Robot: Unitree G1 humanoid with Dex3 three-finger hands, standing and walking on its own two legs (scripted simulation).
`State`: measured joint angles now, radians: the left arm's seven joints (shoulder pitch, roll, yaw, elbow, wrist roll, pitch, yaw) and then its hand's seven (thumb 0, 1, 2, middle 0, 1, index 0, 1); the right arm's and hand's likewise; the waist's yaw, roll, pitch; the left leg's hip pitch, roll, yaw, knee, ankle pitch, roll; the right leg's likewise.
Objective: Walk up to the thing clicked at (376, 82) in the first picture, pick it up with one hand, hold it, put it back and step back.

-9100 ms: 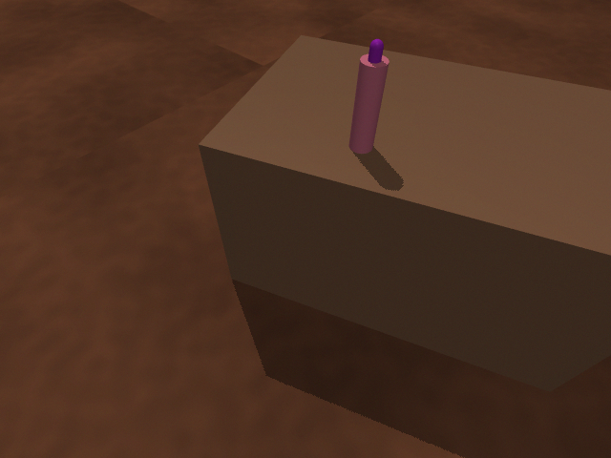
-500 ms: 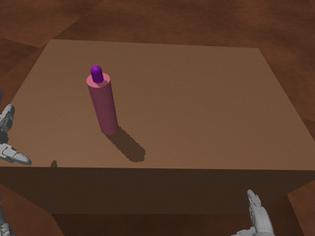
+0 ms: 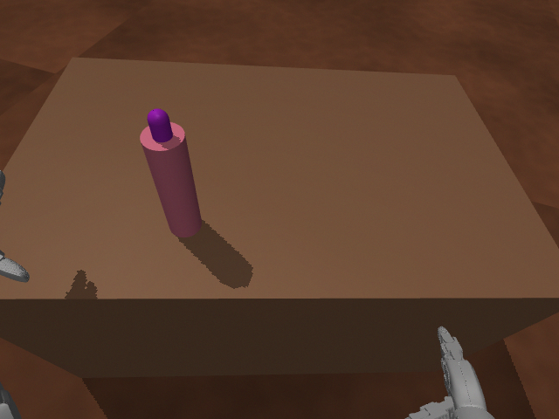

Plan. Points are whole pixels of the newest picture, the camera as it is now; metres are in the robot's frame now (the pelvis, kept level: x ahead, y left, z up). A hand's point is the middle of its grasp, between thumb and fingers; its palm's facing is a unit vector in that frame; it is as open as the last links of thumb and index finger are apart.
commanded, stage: go down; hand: left
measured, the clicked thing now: (173, 178) +0.48 +0.16 +0.03
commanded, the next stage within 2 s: approach in 1.52 s
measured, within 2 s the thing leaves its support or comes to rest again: neither
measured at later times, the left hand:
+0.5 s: hand (6, 203) +0.38 +0.35 +0.09, palm faces +0.11 -0.99 +0.02, open 17.6 cm
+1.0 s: hand (3, 199) +0.39 +0.36 +0.09, palm faces +0.11 -0.99 +0.03, open 17.5 cm
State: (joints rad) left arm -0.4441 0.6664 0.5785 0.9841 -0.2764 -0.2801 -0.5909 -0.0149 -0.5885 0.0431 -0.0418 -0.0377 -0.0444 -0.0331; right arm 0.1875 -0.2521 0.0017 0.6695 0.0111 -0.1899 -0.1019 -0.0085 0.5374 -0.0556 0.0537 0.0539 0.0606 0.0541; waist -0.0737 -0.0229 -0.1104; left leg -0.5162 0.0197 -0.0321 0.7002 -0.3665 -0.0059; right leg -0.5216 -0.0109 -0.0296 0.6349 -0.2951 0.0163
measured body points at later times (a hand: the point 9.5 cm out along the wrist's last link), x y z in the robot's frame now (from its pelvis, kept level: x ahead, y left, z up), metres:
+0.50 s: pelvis -0.01 +0.00 -0.02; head +0.06 +0.03 +0.43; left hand +0.37 +0.40 +0.10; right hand +0.15 -0.27 -0.07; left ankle -0.02 +0.12 -0.72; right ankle +0.01 -0.13 -0.72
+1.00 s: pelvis +0.00 +0.01 -0.03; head +0.06 +0.04 +0.42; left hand +0.38 +0.41 +0.09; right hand +0.15 -0.26 -0.07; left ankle -0.02 +0.12 -0.72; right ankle +0.01 -0.13 -0.72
